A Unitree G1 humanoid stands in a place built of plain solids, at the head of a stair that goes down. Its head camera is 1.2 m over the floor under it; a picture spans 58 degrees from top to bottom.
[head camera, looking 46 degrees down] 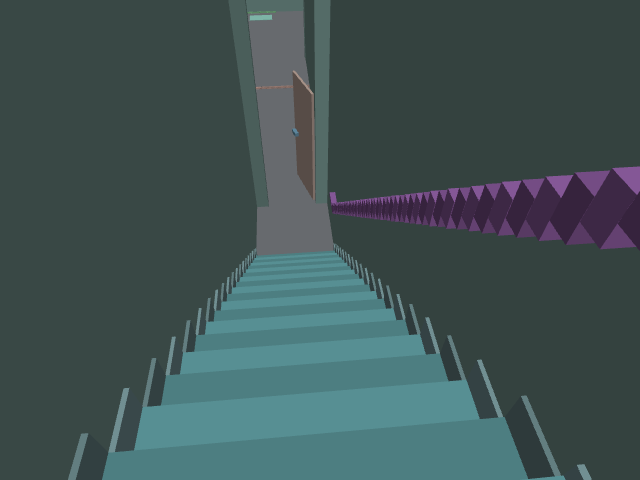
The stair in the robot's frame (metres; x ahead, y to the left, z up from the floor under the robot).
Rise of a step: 0.20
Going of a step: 0.23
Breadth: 1.29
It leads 5 degrees to the left of straight ahead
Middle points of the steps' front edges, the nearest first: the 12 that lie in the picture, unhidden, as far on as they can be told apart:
0.51 0.03 -0.20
0.74 0.05 -0.41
0.96 0.07 -0.61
1.19 0.09 -0.81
1.42 0.11 -1.02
1.65 0.13 -1.22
1.88 0.15 -1.43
2.10 0.17 -1.63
2.33 0.19 -1.83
2.56 0.21 -2.04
2.79 0.23 -2.24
3.02 0.25 -2.45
